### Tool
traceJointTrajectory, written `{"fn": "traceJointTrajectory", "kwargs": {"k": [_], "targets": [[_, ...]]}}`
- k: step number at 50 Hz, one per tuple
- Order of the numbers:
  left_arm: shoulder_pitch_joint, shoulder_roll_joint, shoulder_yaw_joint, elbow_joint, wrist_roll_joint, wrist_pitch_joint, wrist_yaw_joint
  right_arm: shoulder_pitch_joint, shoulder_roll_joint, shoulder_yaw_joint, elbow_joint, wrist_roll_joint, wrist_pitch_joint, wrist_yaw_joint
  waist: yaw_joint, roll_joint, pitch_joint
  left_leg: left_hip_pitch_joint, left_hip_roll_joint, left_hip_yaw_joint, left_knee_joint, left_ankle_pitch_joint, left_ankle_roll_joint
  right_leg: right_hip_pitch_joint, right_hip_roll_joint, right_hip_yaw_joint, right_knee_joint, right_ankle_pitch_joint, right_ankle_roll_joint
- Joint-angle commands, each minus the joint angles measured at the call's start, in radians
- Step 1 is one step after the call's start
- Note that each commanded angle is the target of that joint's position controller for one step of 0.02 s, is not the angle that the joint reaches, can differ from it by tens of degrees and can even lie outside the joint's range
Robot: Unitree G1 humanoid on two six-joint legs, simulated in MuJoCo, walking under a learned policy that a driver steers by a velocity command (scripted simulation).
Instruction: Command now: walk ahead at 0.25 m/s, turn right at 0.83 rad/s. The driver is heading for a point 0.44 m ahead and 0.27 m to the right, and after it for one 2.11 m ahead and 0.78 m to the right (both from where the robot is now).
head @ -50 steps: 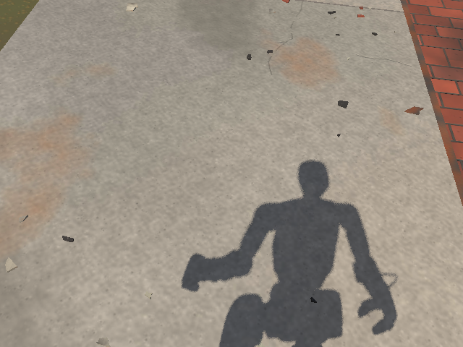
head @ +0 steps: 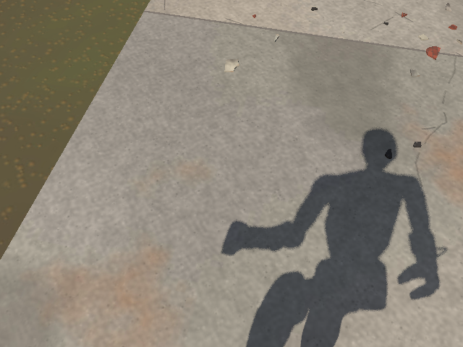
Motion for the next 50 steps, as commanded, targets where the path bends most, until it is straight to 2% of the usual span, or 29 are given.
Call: {"fn": "traceJointTrajectory", "kwargs": {"k": [1, 3, 4, 5, 6, 7, 8, 9, 12, 15, 18, 21, 23, 25, 26, 27, 28, 29, 30, 31, 32, 33, 34, 35, 37, 43, 47, 49, 50], "targets": [[0.221, 0.042, 0.016, -0.017, 0.006, 0.019, -0.032, -0.178, -0.17, -0.037, -0.124, 0.03, -0.005, -0.011, 0.154, 0.115, -0.177, -0.081, 0.216, -0.037, 0.1, 1.056, 0.048, 0.363, 0.085, -0.054, -0.07, 0.058, -0.047], [0.37, 0.145, 0.063, -0.004, 0.003, 0.035, -0.021, -0.207, -0.173, -0.043, -0.146, 0.038, 0.013, 0.002, 0.246, 0.095, -0.25, -0.113, 0.219, -0.055, 0.38, 1.014, 0.023, 0.56, 0.114, -0.031, -0.102, 0.014, -0.116], [0.42, 0.175, 0.079, 0.012, -0.004, 0.037, -0.002, -0.206, -0.12, -0.029, -0.146, 0.03, 0.016, 0.016, 0.272, -0.011, -0.229, -0.229, 0.149, -0.069, 0.622, 0.6, -0.02, 0.686, 0.107, 0.023, -0.204, 0.111, -0.148], [0.32, 0.227, 0.076, -0.01, 0.001, 0.027, 0.017, -0.133, 0.003, 0.002, -0.157, -0.035, 0.015, 0.036, 0.147, -0.305, -0.147, -0.464, -0.032, -0.103, 0.971, -0.303, -0.068, 0.739, -0.003, 0.257, -0.163, 0.668, -0.214], [0.225, 0.274, 0.068, -0.107, 0.059, -0.007, 0.006, 0.053, -0.047, 0.004, -0.178, -0.024, 0.005, 0.047, 0.039, -0.293, -0.391, -0.672, -0.138, -0.328, 1.203, -0.358, -0.11, 0.912, -0.242, 0.805, -0.275, 0.566, -0.482], [0.151, 0.241, 0.071, -0.165, 0.041, -0.012, -0.009, -0.01, -0.164, -0.013, -0.184, -0.011, -0.004, 0.051, 0.094, -0.116, -0.439, -0.686, -0.091, -0.442, 1.184, -0.259, -0.086, 0.887, -0.264, 0.871, -0.398, 0.244, -0.472], [0.101, 0.2, 0.062, -0.176, 0.012, -0.014, -0.007, -0.103, -0.181, -0.021, -0.211, -0.006, -0.004, 0.046, 0.078, -0.019, -0.31, -0.716, -0.066, -0.445, 1.1, -0.177, -0.071, 0.779, -0.218, 0.802, -0.428, 0.077, -0.419], [0.069, 0.159, 0.05, -0.177, -0.009, -0.011, 0.001, -0.136, -0.163, -0.02, -0.208, -0.023, 0.004, 0.032, 0.052, 0.088, -0.251, -0.691, -0.03, -0.446, 1.024, -0.125, -0.074, 0.67, -0.172, 0.732, -0.433, 0.024, -0.361], [0.045, 0.141, 0.048, -0.189, 0.002, 0.011, 0.035, -0.163, -0.13, -0.022, -0.212, -0.032, 0.033, 0.026, 0.028, 0.06, -0.218, -0.557, -0.016, -0.445, 0.803, -0.089, -0.096, 0.488, -0.068, 0.566, -0.399, 0.225, -0.296], [0.075, 0.172, 0.062, -0.187, -0.002, 0.041, 0.068, -0.188, -0.063, -0.008, -0.208, -0.026, 0.039, 0.023, 0.046, 0.04, -0.265, -0.529, -0.054, -0.42, 0.624, -0.016, -0.135, 0.476, -0.02, 0.529, -0.35, 0.341, -0.261], [0.056, 0.168, 0.064, -0.201, -0.008, 0.071, 0.087, -0.21, -0.06, -0.011, -0.203, -0.014, 0.051, 0.02, 0.06, -0.021, -0.277, -0.5, -0.072, -0.432, 0.509, 0.099, -0.146, 0.449, 0.015, 0.547, -0.338, 0.132, -0.205], [0.05, 0.15, 0.06, -0.208, -0.002, 0.082, 0.086, -0.25, -0.062, -0.018, -0.211, -0.013, 0.047, 0.022, 0.084, -0.1, -0.24, -0.461, -0.082, -0.442, 0.399, 0.128, -0.137, 0.423, 0.037, 0.594, -0.337, -0.045, -0.175], [0.039, 0.135, 0.054, -0.221, -0.003, 0.083, 0.078, -0.25, -0.075, -0.024, -0.213, 0.0, 0.035, 0.032, 0.095, -0.13, -0.248, -0.379, -0.077, -0.44, 0.291, 0.123, -0.116, 0.387, 0.045, 0.643, -0.361, -0.404, -0.17], [0.034, 0.128, 0.047, -0.225, -0.001, 0.076, 0.065, -0.207, -0.094, -0.04, -0.206, 0.017, 0.018, 0.044, 0.073, -0.176, -0.22, -0.239, -0.069, -0.428, 0.187, 0.087, -0.095, 0.297, 0.044, 0.712, -0.356, -0.621, -0.174], [0.015, 0.111, 0.039, -0.229, -0.003, 0.072, 0.06, -0.133, -0.1, -0.051, -0.184, 0.025, 0.009, 0.047, 0.027, -0.161, -0.204, -0.115, -0.043, -0.426, 0.092, 0.116, -0.073, 0.208, 0.061, 0.7, -0.294, -0.692, -0.156], [0.053, 0.065, 0.023, -0.22, -0.005, 0.067, 0.057, -0.045, -0.138, -0.069, -0.168, 0.024, 0.004, 0.042, 0.0, -0.068, -0.235, 0.033, 0.076, -0.505, 0.005, 0.008, -0.025, 0.113, 0.119, 0.593, -0.108, -0.764, -0.106], [0.067, -0.005, 0.001, -0.241, -0.012, 0.057, 0.056, 0.032, -0.211, -0.078, -0.167, -0.01, 0.004, 0.039, 0.004, 0.149, -0.254, 0.147, 0.285, -0.82, -0.098, -0.316, 0.076, -0.074, 0.233, 0.381, 0.161, -0.715, -0.065], [0.038, 0.04, 0.003, -0.29, -0.02, 0.033, 0.049, -0.031, -0.243, -0.086, -0.178, -0.049, -0.012, 0.05, 0.047, 0.29, -0.139, 0.059, 0.376, -1.075, -0.201, -0.506, 0.145, -0.241, 0.145, 0.339, 0.304, -0.532, -0.048], [0.03, 0.116, 0.018, -0.27, -0.01, 0.027, 0.047, -0.093, -0.185, -0.075, -0.205, -0.036, -0.018, 0.043, 0.052, 0.245, -0.091, 0.008, 0.368, -0.999, -0.194, -0.492, 0.14, -0.269, 0.073, 0.291, 0.381, -0.438, -0.023], [0.048, 0.143, 0.028, -0.243, 0.002, 0.029, 0.047, -0.099, -0.15, -0.063, -0.212, -0.015, -0.014, 0.032, 0.045, 0.187, -0.084, -0.008, 0.318, -0.871, -0.183, -0.412, 0.108, -0.255, 0.05, 0.252, 0.439, -0.371, 0.001], [-0.037, 0.164, 0.034, -0.239, 0.116, 0.045, -0.001, -0.049, -0.157, -0.048, -0.185, -0.071, 0.019, 0.034, 0.018, 0.018, -0.074, -0.126, 0.3, -0.78, -0.209, -0.389, 0.091, -0.197, 0.084, 0.211, 0.49, -0.292, 0.004], [-0.015, 0.116, 0.024, -0.247, 0.105, 0.053, -0.031, -0.031, -0.178, -0.051, -0.176, -0.067, 0.026, 0.032, 0.033, 0.068, -0.058, -0.153, 0.26, -0.68, -0.214, -0.33, 0.073, -0.188, 0.077, 0.199, 0.531, -0.245, 0.009], [0.017, 0.095, 0.015, -0.236, 0.088, 0.059, -0.049, -0.021, -0.18, -0.049, -0.171, -0.057, 0.024, 0.037, 0.041, 0.104, -0.07, -0.163, 0.232, -0.603, -0.219, -0.287, 0.055, -0.179, 0.065, 0.187, 0.568, -0.208, 0.013], [0.039, 0.089, 0.01, -0.227, 0.074, 0.064, -0.057, -0.01, -0.178, -0.047, -0.17, -0.053, 0.019, 0.043, 0.048, 0.125, -0.078, -0.169, 0.223, -0.552, -0.221, -0.264, 0.046, -0.177, 0.057, 0.179, 0.594, -0.182, 0.017], [0.03, 0.094, 0.008, -0.222, 0.062, 0.069, -0.056, 0.024, -0.166, -0.042, -0.161, -0.049, 0.008, 0.051, 0.039, 0.143, -0.08, -0.148, 0.233, -0.491, -0.229, -0.239, 0.046, -0.199, 0.043, 0.179, 0.608, -0.142, 0.026], [-0.108, 0.089, 0.003, -0.223, 0.063, 0.069, -0.066, 0.189, -0.166, -0.043, -0.101, -0.054, -0.014, 0.048, -0.039, 0.157, -0.009, 0.049, 0.288, -0.324, -0.255, -0.136, 0.054, -0.318, 0.001, 0.145, 0.454, -0.138, 0.015], [-0.224, 0.053, -0.019, -0.247, 0.063, 0.054, -0.088, 0.26, -0.144, -0.034, -0.056, -0.064, -0.014, 0.037, -0.071, 0.149, 0.062, 0.127, 0.319, -0.204, -0.289, -0.039, 0.055, -0.316, -0.039, 0.074, 0.287, -0.197, -0.036], [-0.269, 0.023, -0.038, -0.257, 0.063, 0.042, -0.09, 0.301, -0.14, -0.028, -0.019, -0.071, -0.011, 0.033, -0.076, 0.141, 0.095, 0.144, 0.325, -0.145, -0.297, 0.117, 0.061, -0.257, -0.025, 0.026, 0.171, -0.262, -0.08], [-0.263, 0.011, -0.046, -0.253, 0.066, 0.038, -0.087, 0.303, -0.145, -0.026, -0.003, -0.071, -0.007, 0.031, -0.061, 0.143, 0.096, 0.142, 0.323, -0.105, -0.278, 0.288, 0.06, -0.189, -0.002, -0.009, 0.109, -0.308, -0.106]]}}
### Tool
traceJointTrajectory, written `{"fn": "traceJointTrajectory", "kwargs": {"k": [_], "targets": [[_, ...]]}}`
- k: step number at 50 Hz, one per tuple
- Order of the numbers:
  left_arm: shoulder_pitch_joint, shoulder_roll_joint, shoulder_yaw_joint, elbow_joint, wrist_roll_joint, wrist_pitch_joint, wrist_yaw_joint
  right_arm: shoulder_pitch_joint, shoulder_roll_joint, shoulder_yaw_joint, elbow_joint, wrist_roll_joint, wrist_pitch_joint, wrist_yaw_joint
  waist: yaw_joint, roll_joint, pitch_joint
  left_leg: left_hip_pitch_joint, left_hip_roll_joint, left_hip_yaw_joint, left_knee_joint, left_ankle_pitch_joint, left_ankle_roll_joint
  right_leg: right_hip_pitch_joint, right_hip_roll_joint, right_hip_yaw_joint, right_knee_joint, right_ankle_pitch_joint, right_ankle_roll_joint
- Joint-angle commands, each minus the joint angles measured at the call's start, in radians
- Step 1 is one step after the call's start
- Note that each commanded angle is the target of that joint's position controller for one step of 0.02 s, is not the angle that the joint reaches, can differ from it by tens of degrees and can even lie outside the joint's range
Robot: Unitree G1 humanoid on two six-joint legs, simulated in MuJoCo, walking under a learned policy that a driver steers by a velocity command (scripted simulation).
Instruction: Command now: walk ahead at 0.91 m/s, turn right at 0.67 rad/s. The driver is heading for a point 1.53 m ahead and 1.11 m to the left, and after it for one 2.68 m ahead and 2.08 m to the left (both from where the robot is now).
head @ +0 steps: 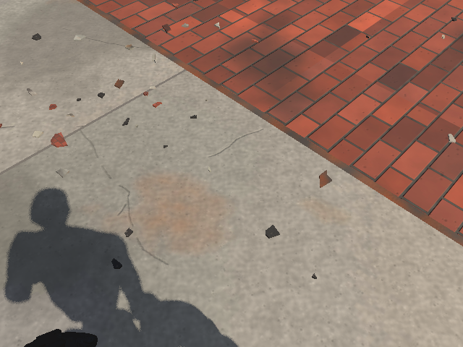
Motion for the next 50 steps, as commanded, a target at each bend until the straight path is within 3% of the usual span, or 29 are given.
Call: {"fn": "traceJointTrajectory", "kwargs": {"k": [1, 3, 4, 5, 6, 7, 8, 9, 12, 16, 21, 23, 25, 26, 27, 28, 29, 31, 33, 35, 38, 40, 43, 45, 46, 47, 48, 49, 50], "targets": [[-0.204, 0.002, -0.021, -0.116, 0.003, -0.04, 0.007, 0.014, -0.142, -0.02, 0.003, -0.001, -0.002, -0.008, 0.02, 0.155, 0.211, -0.076, 0.222, -0.027, -0.068, 0.67, 0.174, 0.025, 0.068, -0.108, -0.203, -0.128, -0.085], [0.048, 0.046, 0.006, -0.037, 0.0, -0.048, 0.039, 0.014, -0.206, -0.024, 0.026, 0.014, 0.005, -0.007, 0.167, 0.185, 0.029, -0.132, 0.246, 0.001, 0.281, 1.393, 0.19, 0.43, 0.216, -0.172, -0.22, -0.19, -0.14], [0.295, 0.082, 0.031, 0.042, 0.002, -0.059, 0.054, -0.041, -0.228, -0.022, 0.009, 0.033, 0.005, -0.005, 0.311, 0.161, -0.094, -0.296, 0.212, 0.027, 0.577, 1.335, 0.174, 0.775, 0.221, -0.103, -0.351, -0.07, -0.162], [0.369, 0.214, 0.071, 0.078, 0.014, -0.061, 0.073, -0.024, -0.123, 0.005, -0.057, 0.047, -0.003, 0.016, 0.296, -0.056, -0.234, -0.701, 0.115, -0.001, 0.957, 0.632, 0.14, 1.164, -0.018, 0.275, -0.427, -0.379, -0.19], [0.381, 0.302, 0.09, 0.064, -0.011, -0.058, 0.089, -0.081, -0.087, 0.011, -0.127, 0.043, -0.023, 0.033, 0.249, -0.182, -0.375, -0.895, -0.025, -0.158, 1.245, -0.062, 0.119, 1.232, -0.254, 0.81, -0.613, -0.538, -0.228], [0.382, 0.278, 0.085, 0.078, -0.004, -0.064, 0.096, -0.244, -0.146, -0.004, -0.157, 0.042, -0.027, 0.026, 0.286, -0.014, -0.27, -0.997, -0.001, -0.288, 1.298, 0.043, 0.137, 1.162, -0.227, 0.748, -0.654, -0.318, -0.197], [0.372, 0.235, 0.076, 0.124, 0.001, -0.072, 0.11, -0.263, -0.111, 0.005, -0.162, 0.054, -0.03, 0.024, 0.245, 0.001, -0.104, -1.032, 0.028, -0.269, 1.269, 0.101, 0.138, 1.027, -0.215, 0.587, -0.64, -0.08, -0.201], [0.322, 0.175, 0.059, 0.134, 0.0, -0.084, 0.117, -0.232, -0.09, 0.014, -0.143, 0.043, -0.026, 0.026, 0.184, 0.045, -0.019, -0.976, 0.07, -0.272, 1.164, 0.131, 0.14, 0.874, -0.161, 0.461, -0.637, 0.024, -0.172], [0.231, 0.052, 0.013, 0.143, -0.022, -0.111, 0.117, -0.122, -0.047, 0.023, -0.092, 0.005, 0.025, 0.049, 0.068, -0.022, 0.056, -0.827, 0.105, -0.277, 1.038, 0.121, 0.122, 0.623, -0.057, 0.281, -0.708, 0.118, -0.162], [0.28, 0.056, 0.012, 0.187, -0.036, -0.146, 0.104, -0.367, -0.023, 0.038, -0.181, 0.009, 0.034, 0.058, 0.089, -0.026, 0.203, -0.938, 0.086, -0.203, 0.806, 0.268, 0.103, 0.536, -0.01, 0.182, -0.878, 0.267, -0.177], [0.322, 0.105, 0.015, 0.246, -0.062, -0.181, 0.111, -0.47, -0.009, 0.052, -0.203, 0.029, 0.015, 0.075, 0.092, 0.024, 0.172, -0.638, -0.022, -0.144, 0.397, 0.619, 0.177, 0.621, -0.036, 0.088, -0.991, 0.669, -0.131], [0.323, 0.167, 0.03, 0.26, -0.035, -0.17, 0.121, -0.392, -0.054, 0.038, -0.165, 0.033, 0.019, 0.063, 0.049, -0.023, 0.077, -0.564, -0.116, -0.106, 0.39, 0.506, 0.202, 0.803, -0.065, 0.034, -0.853, 1.085, -0.09], [0.287, 0.194, 0.042, 0.262, 0.015, -0.136, 0.14, -0.117, -0.126, 0.006, -0.079, 0.039, 0.029, 0.042, -0.083, -0.067, -0.081, -0.321, -0.204, -0.095, 0.444, 0.331, 0.233, 0.848, -0.098, -0.006, -0.466, 1.359, -0.059], [0.234, 0.196, 0.043, 0.253, 0.023, -0.119, 0.148, 0.089, -0.157, -0.015, -0.017, 0.037, 0.035, 0.028, -0.197, -0.042, -0.147, -0.127, -0.191, -0.107, 0.389, 0.277, 0.26, 0.76, -0.068, -0.049, -0.127, 1.3, -0.046], [0.208, 0.11, 0.019, 0.233, 0.027, -0.126, 0.143, 0.203, -0.233, -0.043, 0.006, 0.034, 0.045, 0.01, -0.208, 0.096, -0.182, 0.047, -0.047, -0.328, 0.427, 0.043, 0.313, 0.522, 0.046, -0.054, 0.361, 0.684, -0.035], [0.369, -0.018, -0.01, 0.184, -0.02, -0.156, 0.107, 0.076, -0.293, -0.057, 0.001, 0.023, 0.051, 0.014, 0.017, 0.483, -0.254, 0.246, 0.196, -1.052, 0.162, -0.117, 0.51, 0.055, 0.238, 0.05, 0.677, -0.226, 0.03], [0.285, 0.048, -0.02, 0.173, -0.006, -0.172, 0.114, -0.051, -0.217, -0.056, -0.042, 0.032, 0.047, 0.028, -0.011, 0.234, -0.208, 0.191, 0.192, -1.168, 0.036, -0.172, 0.519, -0.041, 0.164, 0.152, 0.673, -0.124, -0.003], [0.155, 0.067, -0.031, 0.141, 0.007, -0.187, 0.112, -0.09, -0.113, -0.035, -0.017, 0.039, 0.036, 0.03, 0.043, -0.037, -0.021, -0.124, 0.143, -0.936, 0.013, -0.065, 0.45, 0.019, 0.051, 0.159, 0.484, -0.03, -0.01], [0.121, 0.03, -0.046, 0.1, 0.035, -0.152, 0.108, -0.113, -0.089, -0.017, 0.009, 0.036, 0.023, 0.019, 0.124, -0.021, 0.076, -0.369, 0.053, -0.77, -0.007, 0.045, 0.422, 0.099, 0.009, 0.151, 0.357, -0.081, 0.029], [0.082, 0.013, -0.06, 0.065, 0.039, -0.119, 0.106, -0.112, -0.107, -0.02, 0.009, 0.043, 0.001, 0.022, 0.147, 0.009, 0.127, -0.508, 0.007, -0.692, -0.05, 0.078, 0.436, 0.111, -0.024, 0.12, 0.212, -0.117, 0.07], [-0.107, -0.002, -0.083, -0.016, 0.008, -0.124, 0.087, -0.136, -0.141, -0.039, -0.02, 0.047, -0.013, 0.022, 0.11, 0.031, 0.18, -0.674, -0.061, -0.601, -0.134, 0.157, 0.398, 0.247, -0.028, 0.058, -0.158, 0.137, 0.113], [-0.154, -0.014, -0.086, -0.026, -0.014, -0.124, 0.081, -0.121, -0.162, -0.053, -0.024, 0.061, -0.02, 0.032, 0.067, 0.042, 0.145, -0.66, -0.071, -0.586, -0.143, 0.28, 0.346, 0.382, 0.008, 0.032, -0.307, 0.344, 0.114], [-0.164, 0.031, -0.068, -0.031, -0.018, -0.129, 0.094, -0.07, -0.178, -0.067, -0.018, 0.064, -0.014, 0.032, 0.032, 0.071, 0.091, -0.427, -0.044, -0.613, -0.038, 0.484, 0.299, 0.39, 0.035, 0.049, -0.427, 0.346, 0.1], [-0.06, 0.081, -0.042, -0.002, -0.016, -0.137, 0.111, -0.062, -0.206, -0.075, -0.018, 0.052, -0.005, 0.02, 0.077, 0.076, 0.001, -0.304, -0.041, -0.616, 0.166, 0.733, 0.261, 0.503, 0.081, 0.052, -0.465, 0.18, 0.084], [0.09, 0.114, -0.022, 0.036, -0.015, -0.143, 0.124, -0.085, -0.231, -0.079, -0.02, 0.045, -0.003, 0.022, 0.166, 0.055, -0.094, -0.313, -0.073, -0.588, 0.375, 0.805, 0.238, 0.667, 0.089, 0.036, -0.467, 0.096, 0.074], [0.296, 0.166, 0.005, 0.075, -0.003, -0.149, 0.144, -0.127, -0.199, -0.071, -0.035, 0.041, -0.012, 0.025, 0.272, 0.043, -0.196, -0.458, -0.111, -0.561, 0.649, 0.698, 0.221, 0.909, -0.006, 0.107, -0.416, -0.03, 0.051], [0.467, 0.243, 0.031, 0.096, 0.036, -0.151, 0.162, -0.127, -0.03, -0.028, -0.08, 0.052, -0.023, 0.019, 0.294, -0.176, -0.329, -0.698, -0.189, -0.471, 1.004, 0.087, 0.222, 1.146, -0.297, 0.46, -0.486, -0.453, 0.017], [0.367, 0.3, 0.047, 0.093, 0.031, -0.137, 0.15, -0.035, 0.005, -0.002, -0.145, 0.088, -0.016, 0.022, 0.171, -0.438, -0.408, -0.904, -0.2, -0.391, 1.204, -0.089, 0.212, 1.169, -0.449, 0.984, -0.731, -0.621, -0.07], [0.247, 0.171, 0.032, 0.069, 0.022, -0.13, 0.145, -0.141, -0.079, -0.01, -0.11, 0.059, 0.008, 0.012, 0.179, -0.193, -0.213, -0.986, -0.107, -0.363, 1.234, 0.037, 0.218, 1.019, -0.375, 0.833, -0.739, -0.679, -0.064]]}}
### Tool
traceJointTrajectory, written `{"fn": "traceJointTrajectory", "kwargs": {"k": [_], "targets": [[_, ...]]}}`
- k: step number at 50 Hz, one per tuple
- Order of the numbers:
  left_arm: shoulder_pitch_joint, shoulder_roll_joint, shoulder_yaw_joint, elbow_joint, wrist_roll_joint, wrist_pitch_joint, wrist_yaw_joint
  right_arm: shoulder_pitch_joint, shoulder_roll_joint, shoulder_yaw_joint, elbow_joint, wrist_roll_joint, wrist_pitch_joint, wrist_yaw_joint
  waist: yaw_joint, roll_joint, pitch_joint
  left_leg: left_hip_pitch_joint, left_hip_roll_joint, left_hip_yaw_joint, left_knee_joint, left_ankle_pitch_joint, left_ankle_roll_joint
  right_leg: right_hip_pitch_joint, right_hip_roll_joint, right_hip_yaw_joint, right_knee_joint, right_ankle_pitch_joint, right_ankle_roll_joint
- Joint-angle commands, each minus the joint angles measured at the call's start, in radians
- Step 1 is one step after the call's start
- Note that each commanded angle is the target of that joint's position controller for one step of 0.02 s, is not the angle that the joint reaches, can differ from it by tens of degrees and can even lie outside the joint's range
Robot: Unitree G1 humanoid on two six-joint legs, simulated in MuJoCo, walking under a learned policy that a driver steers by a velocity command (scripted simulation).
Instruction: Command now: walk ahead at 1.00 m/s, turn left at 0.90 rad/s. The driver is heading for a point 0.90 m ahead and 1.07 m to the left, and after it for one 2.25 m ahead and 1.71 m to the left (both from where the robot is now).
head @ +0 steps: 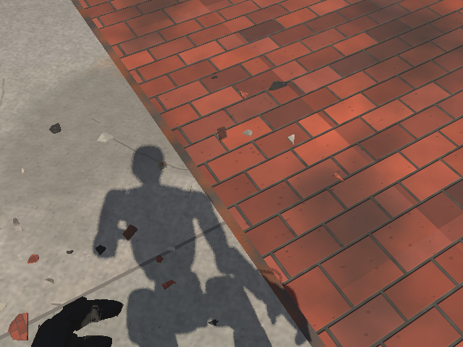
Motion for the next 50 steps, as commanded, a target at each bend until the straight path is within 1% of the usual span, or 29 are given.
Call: {"fn": "traceJointTrajectory", "kwargs": {"k": [1, 2, 4, 5, 8, 12, 14, 16, 17, 18, 19, 20, 21, 22, 23, 24, 26, 29, 32, 35, 37, 38, 39, 40, 41, 42, 44, 47, 50], "targets": [[0.269, 0.153, 0.081, 0.023, -0.001, 0.014, 0.009, -0.116, -0.054, 0.016, -0.137, -0.019, -0.001, 0.004, 0.179, -0.136, -0.151, -0.658, 0.117, 0.106, 0.361, 0.16, 0.004, 0.657, -0.36, 0.564, -0.37, -0.512, -0.15], [0.269, 0.121, 0.074, 0.045, 0.003, 0.015, 0.005, -0.16, -0.049, 0.014, -0.137, -0.026, 0.009, 0.019, 0.17, -0.067, -0.09, -0.621, 0.148, 0.109, 0.319, 0.187, -0.007, 0.566, -0.305, 0.403, -0.372, -0.295, -0.127], [0.334, 0.067, 0.059, 0.117, -0.014, 0.003, 0.004, -0.2, 0.001, 0.025, -0.163, -0.043, 0.037, 0.047, 0.142, -0.122, -0.029, -0.613, 0.189, 0.115, 0.297, 0.2, -0.016, 0.492, -0.236, 0.197, -0.381, -0.062, -0.092], [0.352, 0.063, 0.057, 0.136, -0.025, -0.008, -0.003, -0.211, 0.021, 0.032, -0.188, -0.04, 0.049, 0.054, 0.124, -0.161, -0.029, -0.631, 0.194, 0.124, 0.293, 0.206, -0.018, 0.492, -0.248, 0.151, -0.376, 0.047, -0.092], [0.338, 0.058, 0.059, 0.162, -0.035, -0.029, -0.016, -0.325, 0.032, 0.052, -0.255, -0.041, 0.063, 0.068, 0.099, -0.121, 0.014, -0.654, 0.2, 0.172, 0.218, 0.307, -0.023, 0.438, -0.225, -0.029, -0.434, 0.258, -0.081], [0.348, 0.085, 0.062, 0.197, -0.029, -0.037, -0.006, -0.45, 0.013, 0.068, -0.285, -0.028, 0.066, 0.092, 0.103, -0.058, 0.076, -0.54, 0.138, 0.31, -0.065, 0.452, 0.011, 0.423, -0.125, -0.241, -0.511, 0.456, -0.044], [0.388, 0.149, 0.072, 0.205, -0.027, -0.038, 0.001, -0.485, 0.02, 0.079, -0.308, -0.036, 0.062, 0.096, 0.079, -0.076, 0.106, -0.444, 0.099, 0.389, -0.198, 0.425, 0.051, 0.453, -0.17, -0.287, -0.432, 0.926, -0.021], [0.404, 0.205, 0.088, 0.2, -0.026, -0.014, 0.02, -0.396, -0.02, 0.067, -0.269, -0.04, 0.057, 0.083, 0.019, -0.122, 0.026, -0.294, 0.031, 0.411, -0.25, 0.376, 0.079, 0.525, -0.191, -0.291, -0.272, 1.191, -0.018], [0.38, 0.231, 0.095, 0.19, -0.022, 0.005, 0.029, -0.255, -0.059, 0.05, -0.23, -0.041, 0.053, 0.076, -0.062, -0.13, -0.05, -0.133, 0.0, 0.396, -0.257, 0.346, 0.101, 0.51, -0.214, -0.28, -0.08, 1.284, -0.026], [0.326, 0.253, 0.101, 0.165, -0.02, 0.021, 0.029, -0.033, -0.102, 0.024, -0.16, -0.038, 0.048, 0.062, -0.16, -0.137, -0.144, 0.11, -0.009, 0.335, -0.289, 0.316, 0.14, 0.418, -0.231, -0.252, 0.188, 1.265, -0.043], [0.31, 0.235, 0.102, 0.156, -0.013, 0.032, 0.015, 0.105, -0.144, -0.008, -0.097, -0.028, 0.046, 0.034, -0.187, -0.043, -0.193, 0.359, 0.009, 0.236, -0.369, 0.277, 0.174, 0.218, -0.15, -0.248, 0.553, 0.698, -0.045], [0.301, 0.105, 0.071, 0.112, 0.003, 0.024, -0.004, 0.023, -0.225, -0.032, -0.101, -0.007, 0.061, 0.008, -0.072, 0.197, -0.119, 0.418, 0.165, -0.039, -0.37, 0.356, 0.216, -0.1, 0.032, -0.231, 0.947, -0.284, -0.022], [0.338, 0.129, 0.068, -0.01, -0.024, 0.003, -0.002, -0.013, -0.3, -0.045, -0.159, -0.037, 0.073, 0.007, -0.009, 0.193, -0.326, 0.657, 0.33, -0.515, -0.57, 0.238, 0.412, -0.371, 0.065, -0.003, 1.099, -0.334, -0.001], [0.244, 0.166, 0.063, -0.025, -0.018, -0.022, -0.004, -0.004, -0.25, -0.046, -0.169, -0.033, 0.076, -0.005, -0.039, 0.022, -0.256, 0.567, 0.363, -0.627, -0.746, 0.048, 0.385, -0.436, 0.012, 0.078, 1.004, -0.248, -0.006], [0.225, 0.169, 0.06, -0.017, -0.022, -0.031, -0.006, -0.038, -0.193, -0.035, -0.149, -0.032, 0.067, -0.014, 0.017, -0.066, -0.078, 0.377, 0.34, -0.565, -0.802, 0.059, 0.343, -0.416, -0.029, 0.077, 0.88, -0.193, -0.009], [0.21, 0.159, 0.057, -0.009, -0.009, -0.023, -0.003, -0.071, -0.164, -0.026, -0.138, -0.029, 0.052, -0.018, 0.072, -0.12, -0.008, 0.218, 0.293, -0.482, -0.805, 0.157, 0.313, -0.338, -0.057, 0.074, 0.794, -0.201, 0.0], [0.26, 0.143, 0.052, 0.011, 0.02, 0.024, -0.003, -0.115, -0.12, -0.005, -0.141, -0.026, 0.018, -0.023, 0.152, -0.138, 0.038, -0.019, 0.215, -0.334, -0.805, 0.303, 0.289, -0.19, -0.092, 0.076, 0.665, -0.25, 0.033], [0.116, 0.088, 0.035, -0.057, 0.01, 0.049, -0.017, -0.128, -0.118, -0.005, -0.14, -0.019, -0.013, -0.013, 0.145, -0.101, 0.088, -0.253, 0.116, -0.215, -0.852, 0.333, 0.255, -0.068, -0.102, 0.021, 0.381, -0.137, 0.059], [0.0, 0.045, 0.016, -0.097, -0.027, 0.044, -0.032, -0.106, -0.131, -0.019, -0.132, -0.012, -0.022, 0.001, 0.088, -0.038, 0.065, -0.299, 0.061, -0.169, -0.849, 0.442, 0.176, 0.113, -0.051, -0.003, 0.106, 0.207, 0.036], [-0.019, 0.092, 0.029, -0.103, -0.04, 0.039, -0.027, -0.055, -0.149, -0.029, -0.117, -0.008, -0.019, 0.004, 0.052, 0.001, 0.019, -0.131, 0.099, -0.218, -0.774, 0.602, 0.127, 0.184, -0.006, 0.01, -0.035, 0.236, 0.009], [0.109, 0.161, 0.058, -0.067, -0.039, 0.033, -0.01, -0.054, -0.185, -0.037, -0.114, -0.016, -0.013, -0.002, 0.115, -0.004, -0.08, -0.015, 0.096, -0.226, -0.562, 0.842, 0.082, 0.326, 0.05, 0.016, -0.074, 0.075, -0.009], [0.282, 0.196, 0.077, -0.03, -0.039, 0.028, 0.003, -0.096, -0.213, -0.041, -0.118, -0.018, -0.014, 0.002, 0.23, -0.026, -0.168, -0.055, 0.068, -0.192, -0.338, 0.886, 0.055, 0.52, 0.051, -0.001, -0.089, 0.011, -0.018], [0.492, 0.259, 0.104, 0.009, -0.022, 0.023, 0.026, -0.134, -0.147, -0.022, -0.138, -0.021, -0.027, 0.005, 0.328, -0.067, -0.274, -0.202, 0.022, -0.138, -0.038, 0.738, 0.034, 0.763, -0.07, 0.099, -0.069, -0.184, -0.042], [0.564, 0.328, 0.118, 0.023, 0.02, 0.02, 0.036, -0.113, 0.027, 0.023, -0.189, -0.001, -0.034, -0.001, 0.287, -0.33, -0.351, -0.484, -0.079, -0.031, 0.273, -0.061, 0.018, 0.946, -0.369, 0.538, -0.223, -0.57, -0.088], [0.424, 0.33, 0.128, 0.008, 0.01, 0.026, 0.025, -0.054, -0.009, 0.037, -0.223, 0.006, -0.025, -0.005, 0.181, -0.447, -0.362, -0.62, -0.028, 0.032, 0.392, -0.012, 0.022, 0.874, -0.444, 0.927, -0.393, -0.688, -0.15], [0.301, 0.213, 0.108, -0.018, -0.001, 0.033, 0.019, -0.125, -0.069, 0.029, -0.193, -0.019, -0.005, -0.007, 0.177, -0.245, -0.209, -0.649, 0.058, 0.061, 0.398, 0.103, 0.02, 0.731, -0.39, 0.764, -0.386, -0.727, -0.156], [0.282, 0.137, 0.09, 0.019, -0.003, 0.035, 0.01, -0.204, -0.068, 0.027, -0.199, -0.04, 0.018, 0.023, 0.163, -0.085, -0.074, -0.615, 0.127, 0.099, 0.327, 0.166, 0.0, 0.542, -0.302, 0.435, -0.375, -0.397, -0.129], [0.348, 0.086, 0.075, 0.112, -0.026, 0.006, -0.006, -0.274, 0.005, 0.049, -0.26, -0.045, 0.055, 0.059, 0.128, -0.12, 0.012, -0.651, 0.191, 0.106, 0.301, 0.191, -0.015, 0.443, -0.265, 0.196, -0.424, -0.144, -0.104], [0.321, 0.091, 0.075, 0.135, -0.031, -0.021, -0.019, -0.358, 0.009, 0.06, -0.321, -0.042, 0.066, 0.072, 0.093, -0.111, 0.042, -0.656, 0.204, 0.133, 0.224, 0.324, -0.023, 0.385, -0.245, -0.007, -0.48, 0.083, -0.095]]}}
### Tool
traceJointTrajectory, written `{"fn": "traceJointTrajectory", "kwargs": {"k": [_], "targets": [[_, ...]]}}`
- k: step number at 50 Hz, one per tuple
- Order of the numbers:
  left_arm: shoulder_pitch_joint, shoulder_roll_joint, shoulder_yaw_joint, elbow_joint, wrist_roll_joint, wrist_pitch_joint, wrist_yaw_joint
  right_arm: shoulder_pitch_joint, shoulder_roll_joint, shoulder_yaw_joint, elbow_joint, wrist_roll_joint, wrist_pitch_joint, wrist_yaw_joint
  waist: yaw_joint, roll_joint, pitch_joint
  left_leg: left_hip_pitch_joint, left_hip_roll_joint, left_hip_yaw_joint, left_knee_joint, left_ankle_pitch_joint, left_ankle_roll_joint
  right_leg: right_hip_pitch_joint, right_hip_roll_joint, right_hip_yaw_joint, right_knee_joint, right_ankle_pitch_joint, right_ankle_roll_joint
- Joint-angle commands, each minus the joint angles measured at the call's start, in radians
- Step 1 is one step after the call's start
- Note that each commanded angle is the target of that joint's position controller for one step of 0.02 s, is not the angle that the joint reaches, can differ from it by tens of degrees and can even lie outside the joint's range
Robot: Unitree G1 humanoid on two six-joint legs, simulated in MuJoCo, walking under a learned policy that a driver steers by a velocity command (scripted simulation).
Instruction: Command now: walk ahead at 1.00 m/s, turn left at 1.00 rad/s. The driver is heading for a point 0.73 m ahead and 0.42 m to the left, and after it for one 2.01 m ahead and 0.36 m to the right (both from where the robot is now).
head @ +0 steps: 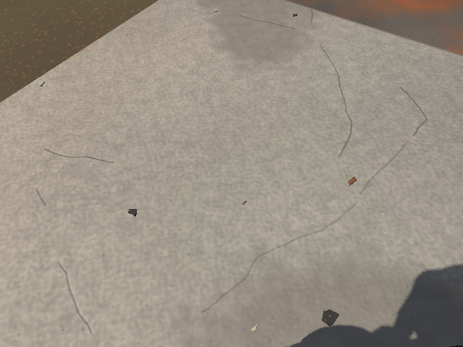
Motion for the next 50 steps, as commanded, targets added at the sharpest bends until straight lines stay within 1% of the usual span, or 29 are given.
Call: {"fn": "traceJointTrajectory", "kwargs": {"k": [1, 5, 7, 9, 10, 11, 12, 13, 14, 16, 18, 19, 21, 23, 26, 29, 31, 32, 33, 34, 35, 36, 38, 39, 41, 43, 44, 47, 50], "targets": [[-0.064, 0.049, 0.0, -0.038, -0.003, -0.043, -0.011, -0.087, 0.036, 0.03, -0.128, 0.003, 0.002, 0.02, -0.061, -0.146, 0.077, -0.114, 0.071, -0.043, -0.081, 0.136, -0.007, -0.023, -0.242, 0.095, -0.271, 0.261, -0.079], [0.014, 0.085, 0.007, 0.014, 0.0, -0.044, -0.002, -0.23, 0.043, 0.045, -0.158, 0.0, 0.0, 0.043, -0.03, -0.087, 0.157, -0.021, 0.024, 0.122, -0.394, 0.209, 0.045, 0.035, -0.187, -0.094, -0.318, 0.535, -0.052], [0.046, 0.126, 0.014, 0.016, 0.0, -0.032, 0.009, -0.216, 0.037, 0.042, -0.139, 0.003, -0.006, 0.04, -0.048, -0.111, 0.11, 0.099, -0.053, 0.201, -0.476, 0.179, 0.083, 0.122, -0.192, -0.139, -0.216, 1.026, -0.033], [0.041, 0.192, 0.031, 0.006, 0.001, -0.002, 0.025, -0.072, -0.005, 0.024, -0.094, 0.007, -0.01, 0.022, -0.145, -0.172, 0.002, 0.26, -0.118, 0.209, -0.502, 0.081, 0.114, 0.197, -0.233, -0.135, 0.026, 1.379, -0.029], [0.002, 0.221, 0.04, -0.011, 0.005, 0.016, 0.028, 0.103, -0.04, 0.004, -0.044, 0.01, -0.013, 0.009, -0.232, -0.194, -0.082, 0.439, -0.144, 0.186, -0.5, 0.023, 0.137, 0.163, -0.258, -0.116, 0.238, 1.448, -0.045], [-0.047, 0.22, 0.042, -0.04, 0.006, 0.03, 0.024, 0.332, -0.087, -0.028, 0.035, 0.011, -0.02, -0.011, -0.319, -0.168, -0.175, 0.723, -0.159, 0.12, -0.58, -0.002, 0.173, 0.014, -0.257, -0.091, 0.546, 1.319, -0.058], [-0.04, 0.154, 0.032, -0.045, 0.018, 0.031, 0.008, 0.337, -0.131, -0.058, 0.069, 0.021, -0.015, -0.04, -0.266, -0.029, -0.149, 0.91, -0.09, -0.025, -0.626, -0.071, 0.198, -0.258, -0.125, -0.076, 0.886, 0.419, -0.041], [-0.005, 0.053, 0.006, -0.149, 0.013, 0.019, -0.006, 0.22, -0.241, -0.076, 0.023, 0.006, 0.007, -0.049, -0.115, 0.191, -0.182, 1.09, 0.135, -0.551, -0.743, -0.062, 0.334, -0.662, 0.035, -0.011, 1.246, -0.212, 0.016], [-0.108, 0.113, 0.007, -0.219, 0.003, -0.009, -0.004, 0.294, -0.242, -0.087, -0.005, 0.005, 0.014, -0.053, -0.186, 0.034, -0.298, 1.13, 0.2, -0.779, -0.922, -0.163, 0.394, -0.763, 0.017, 0.205, 1.265, -0.137, 0.009], [-0.163, 0.105, -0.009, -0.215, 0.0, -0.033, 0.0, 0.261, -0.161, -0.073, 0.042, 0.014, -0.009, -0.067, -0.101, -0.134, -0.037, 0.83, 0.173, -0.693, -1.039, -0.089, 0.324, -0.739, -0.069, 0.226, 1.051, -0.047, 0.004], [-0.104, 0.089, -0.017, -0.183, 0.033, 0.004, 0.001, 0.185, -0.094, -0.044, 0.041, 0.015, -0.045, -0.082, -0.004, -0.169, 0.014, 0.595, 0.095, -0.507, -1.036, 0.061, 0.284, -0.59, -0.12, 0.222, 0.922, -0.074, 0.024], [-0.095, 0.076, -0.019, -0.169, 0.044, 0.024, -0.003, 0.187, -0.053, -0.027, 0.05, 0.024, -0.063, -0.078, 0.014, -0.176, 0.035, 0.504, 0.056, -0.437, -1.036, 0.135, 0.266, -0.539, -0.14, 0.213, 0.858, -0.095, 0.031], [-0.189, 0.035, -0.036, -0.212, 0.038, 0.041, -0.017, 0.211, -0.049, -0.022, 0.072, 0.022, -0.088, -0.071, -0.002, -0.127, 0.073, 0.386, 0.021, -0.38, -1.107, 0.132, 0.26, -0.514, -0.151, 0.171, 0.689, -0.032, 0.044], [-0.317, -0.003, -0.054, -0.253, 0.021, 0.032, -0.03, 0.237, -0.031, -0.018, 0.096, 0.022, -0.102, -0.061, -0.041, -0.103, 0.115, 0.342, -0.034, -0.292, -1.134, 0.259, 0.214, -0.468, -0.138, 0.137, 0.478, 0.192, 0.027], [-0.388, -0.012, -0.058, -0.255, -0.004, 0.022, -0.043, 0.301, -0.048, -0.022, 0.133, 0.047, -0.119, -0.049, -0.103, -0.072, 0.085, 0.399, -0.014, -0.26, -1.187, 0.426, 0.157, -0.318, -0.079, 0.099, 0.261, 0.513, -0.028], [-0.414, 0.038, -0.04, -0.259, -0.005, 0.021, -0.032, 0.337, -0.088, -0.027, 0.169, 0.037, -0.117, -0.059, -0.111, -0.053, 0.054, 0.652, 0.032, -0.238, -1.101, 0.759, 0.118, -0.319, -0.012, 0.081, 0.152, 0.442, -0.083], [-0.25, 0.086, -0.015, -0.211, 0.008, 0.01, -0.014, 0.357, -0.126, -0.033, 0.191, 0.016, -0.106, -0.074, -0.035, -0.01, -0.047, 0.771, 0.049, -0.235, -0.835, 1.112, 0.065, -0.176, 0.073, 0.078, 0.14, 0.306, -0.108], [-0.077, 0.103, -0.003, -0.16, 0.007, 0.001, -0.003, 0.315, -0.133, -0.035, 0.192, 0.011, -0.099, -0.079, 0.066, -0.001, -0.112, 0.735, 0.03, -0.21, -0.616, 1.105, 0.035, -0.011, 0.057, 0.09, 0.078, 0.367, -0.119], [0.094, 0.151, 0.012, -0.115, 0.019, -0.005, 0.014, 0.282, -0.086, -0.024, 0.177, 0.008, -0.101, -0.082, 0.143, -0.01, -0.19, 0.57, -0.021, -0.192, -0.35, 0.869, 0.015, 0.224, -0.061, 0.174, 0.128, 0.444, -0.141], [0.152, 0.256, 0.042, -0.087, 0.051, -0.01, 0.006, 0.465, 0.087, 0.012, 0.154, 0.08, -0.097, -0.083, 0.049, -0.405, -0.385, 0.152, -0.209, -0.099, 0.221, -0.173, -0.076, 0.625, -0.477, 0.686, 0.201, 0.898, -0.374], [0.161, 0.184, 0.04, -0.098, 0.008, 0.003, -0.016, 0.406, -0.021, 0.004, 0.175, 0.045, -0.097, -0.098, 0.1, -0.215, -0.527, 0.121, -0.214, -0.173, 0.291, -0.274, -0.051, 0.618, -0.435, 0.804, 0.141, 0.999, -0.372], [0.054, 0.068, 0.012, -0.127, -0.029, -0.029, -0.01, 0.266, -0.022, 0.006, 0.139, 0.076, -0.085, -0.077, 0.122, -0.252, -0.382, 0.026, -0.127, -0.254, 0.266, -0.307, -0.081, 0.567, -0.377, 0.624, 0.086, 0.851, -0.328], [-0.084, 0.047, 0.005, -0.112, -0.045, -0.042, -0.007, 0.081, -0.026, 0.008, 0.069, 0.065, -0.071, -0.069, 0.065, -0.096, -0.119, -0.019, -0.052, -0.151, 0.142, -0.269, -0.087, 0.26, -0.286, 0.457, -0.009, 0.795, -0.276], [-0.1, 0.047, 0.001, -0.1, -0.034, -0.051, -0.005, 0.093, -0.007, 0.007, 0.061, 0.062, -0.064, -0.066, 0.011, -0.079, -0.06, 0.042, -0.025, -0.14, 0.09, -0.244, -0.081, 0.123, -0.269, 0.418, -0.063, 0.808, -0.267], [-0.163, 0.042, -0.003, -0.087, -0.039, -0.054, -0.016, 0.165, 0.04, 0.017, 0.075, 0.055, -0.046, -0.068, -0.066, -0.084, -0.027, 0.141, 0.004, -0.119, -0.078, -0.222, -0.093, -0.037, -0.242, 0.347, -0.137, 0.804, -0.273], [-0.217, 0.08, 0.004, -0.075, -0.045, -0.049, -0.02, 0.122, 0.084, 0.038, 0.052, 0.034, -0.05, -0.072, -0.088, -0.112, -0.004, 0.244, 0.006, -0.056, -0.365, -0.124, -0.122, -0.185, -0.172, 0.259, -0.158, 0.914, -0.271], [-0.217, 0.116, 0.018, -0.07, -0.048, -0.04, -0.014, 0.092, 0.094, 0.046, 0.044, 0.029, -0.057, -0.067, -0.078, -0.133, -0.035, 0.316, -0.014, -0.042, -0.478, -0.015, -0.134, -0.207, -0.138, 0.219, -0.149, 0.924, -0.262], [-0.176, 0.176, 0.046, -0.065, -0.068, -0.013, 0.004, 0.003, 0.031, 0.031, 0.029, 0.031, -0.057, -0.058, -0.054, -0.15, -0.09, 0.364, -0.057, -0.069, -0.653, 0.204, -0.143, -0.148, -0.127, 0.248, -0.094, 0.763, -0.223], [-0.164, 0.164, 0.052, -0.067, -0.077, 0.01, 0.018, -0.038, -0.015, 0.008, 0.019, 0.022, -0.054, -0.068, -0.063, -0.151, -0.081, 0.404, -0.052, -0.109, -0.77, 0.27, -0.118, -0.139, -0.126, 0.334, -0.001, 0.528, -0.166]]}}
